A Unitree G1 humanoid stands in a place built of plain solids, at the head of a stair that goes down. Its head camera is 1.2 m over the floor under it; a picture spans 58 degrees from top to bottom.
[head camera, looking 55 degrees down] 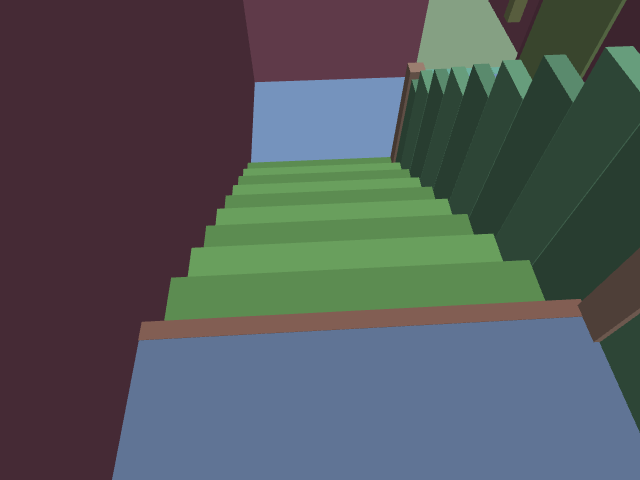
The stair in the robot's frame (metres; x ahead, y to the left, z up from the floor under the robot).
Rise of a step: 0.18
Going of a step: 0.26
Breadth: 1.34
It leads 3 degrees to the left of straight ahead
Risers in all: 10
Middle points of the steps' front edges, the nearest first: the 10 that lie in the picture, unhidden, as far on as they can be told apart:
0.58 -0.14 0.00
0.84 -0.12 -0.18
1.10 -0.11 -0.36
1.35 -0.09 -0.55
1.61 -0.08 -0.73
1.87 -0.06 -0.92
2.13 -0.05 -1.10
2.39 -0.03 -1.28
2.64 -0.02 -1.47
2.90 0.00 -1.65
